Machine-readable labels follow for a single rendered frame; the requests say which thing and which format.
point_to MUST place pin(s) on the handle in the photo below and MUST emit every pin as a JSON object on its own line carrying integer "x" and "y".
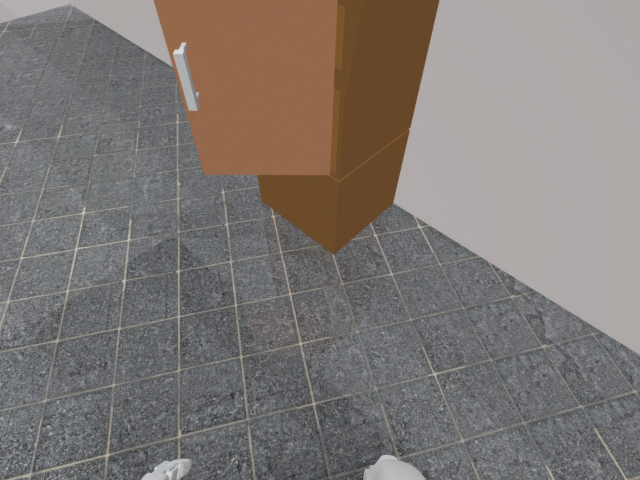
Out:
{"x": 183, "y": 69}

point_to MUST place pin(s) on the robot right thigh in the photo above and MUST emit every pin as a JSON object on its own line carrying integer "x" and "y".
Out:
{"x": 388, "y": 469}

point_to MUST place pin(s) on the robot right shin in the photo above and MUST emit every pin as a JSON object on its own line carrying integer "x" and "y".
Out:
{"x": 386, "y": 457}

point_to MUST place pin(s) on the robot left hand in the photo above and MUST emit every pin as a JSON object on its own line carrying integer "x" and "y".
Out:
{"x": 167, "y": 470}

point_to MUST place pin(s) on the cupboard door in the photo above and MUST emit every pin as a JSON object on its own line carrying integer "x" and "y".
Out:
{"x": 264, "y": 70}

